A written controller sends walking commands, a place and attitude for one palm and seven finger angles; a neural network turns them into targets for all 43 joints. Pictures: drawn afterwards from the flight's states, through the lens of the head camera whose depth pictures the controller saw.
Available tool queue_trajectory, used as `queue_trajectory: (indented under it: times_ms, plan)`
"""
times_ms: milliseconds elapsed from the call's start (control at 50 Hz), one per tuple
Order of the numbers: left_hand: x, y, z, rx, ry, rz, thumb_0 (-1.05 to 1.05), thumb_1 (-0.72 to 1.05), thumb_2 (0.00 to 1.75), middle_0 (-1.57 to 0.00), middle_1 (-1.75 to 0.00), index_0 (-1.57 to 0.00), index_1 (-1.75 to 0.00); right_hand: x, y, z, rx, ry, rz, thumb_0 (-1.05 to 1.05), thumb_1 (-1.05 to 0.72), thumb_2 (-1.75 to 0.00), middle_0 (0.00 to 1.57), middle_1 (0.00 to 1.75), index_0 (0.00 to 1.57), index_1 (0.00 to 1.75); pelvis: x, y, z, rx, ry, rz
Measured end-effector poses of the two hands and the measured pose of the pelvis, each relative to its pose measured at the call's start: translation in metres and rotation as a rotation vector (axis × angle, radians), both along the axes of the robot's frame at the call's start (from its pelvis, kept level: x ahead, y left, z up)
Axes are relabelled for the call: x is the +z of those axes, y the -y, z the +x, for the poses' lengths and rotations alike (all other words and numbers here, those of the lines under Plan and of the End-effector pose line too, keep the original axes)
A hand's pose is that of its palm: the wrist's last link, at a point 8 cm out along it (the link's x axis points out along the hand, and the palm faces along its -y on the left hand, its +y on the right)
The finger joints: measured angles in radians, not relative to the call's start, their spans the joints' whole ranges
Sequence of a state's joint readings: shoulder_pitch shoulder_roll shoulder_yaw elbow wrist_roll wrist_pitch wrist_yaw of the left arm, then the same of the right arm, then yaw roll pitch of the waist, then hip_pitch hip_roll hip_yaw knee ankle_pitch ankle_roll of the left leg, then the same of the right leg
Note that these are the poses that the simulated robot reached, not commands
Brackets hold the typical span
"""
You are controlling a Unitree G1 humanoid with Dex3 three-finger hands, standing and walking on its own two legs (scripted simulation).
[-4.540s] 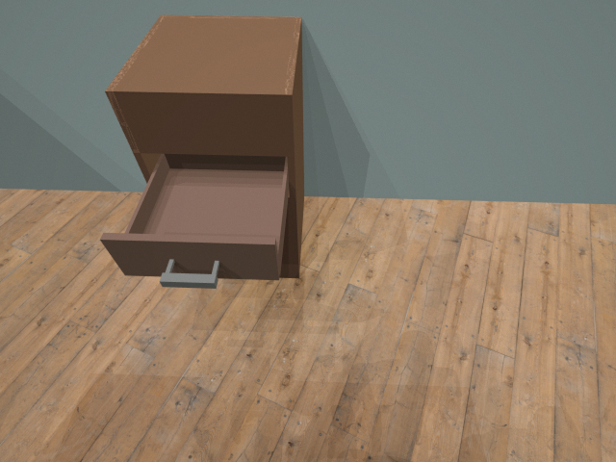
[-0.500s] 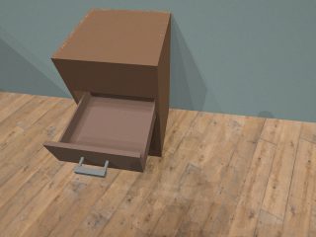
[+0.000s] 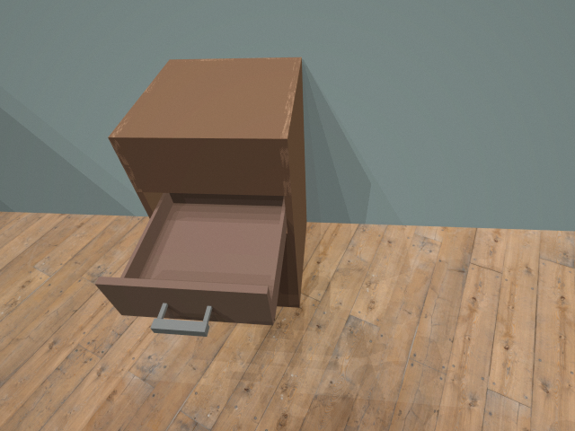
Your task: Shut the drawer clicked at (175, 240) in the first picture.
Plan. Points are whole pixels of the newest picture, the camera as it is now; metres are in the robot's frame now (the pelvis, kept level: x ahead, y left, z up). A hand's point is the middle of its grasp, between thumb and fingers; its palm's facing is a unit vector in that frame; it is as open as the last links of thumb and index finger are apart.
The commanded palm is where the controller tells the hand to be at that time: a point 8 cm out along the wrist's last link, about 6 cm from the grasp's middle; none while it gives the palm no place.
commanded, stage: come to a stop and stand still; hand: left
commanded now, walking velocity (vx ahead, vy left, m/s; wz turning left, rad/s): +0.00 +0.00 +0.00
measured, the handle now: (183, 318) +0.40 +0.28 -0.24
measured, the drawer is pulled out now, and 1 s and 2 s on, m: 0.29 0.29 0.29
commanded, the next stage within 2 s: look again from close up in 0.08 s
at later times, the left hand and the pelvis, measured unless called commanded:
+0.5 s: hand out of the picture +0.00 +0.13 -0.17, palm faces +0.02 -0.98 -0.20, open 7.3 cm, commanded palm none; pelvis +0.01 -0.03 +0.00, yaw +0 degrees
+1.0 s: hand out of the picture +0.01 +0.12 -0.17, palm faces +0.04 -0.98 -0.20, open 7.3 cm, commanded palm none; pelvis +0.03 -0.04 +0.00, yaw +0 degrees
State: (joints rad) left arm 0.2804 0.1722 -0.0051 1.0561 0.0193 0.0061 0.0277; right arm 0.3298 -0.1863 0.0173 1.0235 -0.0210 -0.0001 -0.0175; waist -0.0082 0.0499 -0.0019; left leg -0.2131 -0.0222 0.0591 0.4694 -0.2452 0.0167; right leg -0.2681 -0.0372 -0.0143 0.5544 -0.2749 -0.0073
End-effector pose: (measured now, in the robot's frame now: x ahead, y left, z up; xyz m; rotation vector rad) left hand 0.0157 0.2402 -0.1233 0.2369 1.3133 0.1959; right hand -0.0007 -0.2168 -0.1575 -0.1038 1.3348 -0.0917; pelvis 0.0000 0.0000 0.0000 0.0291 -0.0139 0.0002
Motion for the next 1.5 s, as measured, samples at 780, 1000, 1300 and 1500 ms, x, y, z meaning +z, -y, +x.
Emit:
queue_trajectory:
  times_ms: [780,1000,1300,1500]
  plan:
    - [-0.013,0.070,-0.016,0.043,-0.088,-0.085,0.01,0.92,0.89,-0.20,-0.30,-0.20,-0.30,0.005,0.031,0.005,-0.005,-0.084,-0.003,0.00,-0.91,-0.89,0.19,0.30,0.20,0.30,0.004,0.043,0.019,0.014,-0.002,-0.008]
    - [-0.013,0.070,-0.011,0.056,-0.084,-0.091,0.01,0.91,0.89,-0.20,-0.30,-0.20,-0.30,0.004,0.035,-0.003,-0.012,-0.122,-0.008,0.00,-0.91,-0.89,0.19,0.30,0.20,0.30,0.002,0.041,0.027,0.000,-0.002,-0.017]
    - [-0.022,0.019,0.027,0.057,-0.099,-0.066,0.01,0.91,0.89,-0.20,-0.30,-0.20,-0.30,0.006,0.003,0.015,-0.043,-0.136,-0.039,0.00,-0.91,-0.89,0.19,0.30,0.20,0.30,-0.005,0.004,0.062,-0.027,-0.026,-0.002]
    - [-0.020,-0.016,0.056,0.098,0.001,-0.019,0.00,0.91,0.89,-0.20,-0.30,-0.20,-0.30,0.001,-0.019,0.076,0.008,-0.062,-0.038,0.00,-0.90,-0.89,0.20,0.30,0.20,0.30,-0.008,-0.022,0.074,0.019,-0.011,0.004]
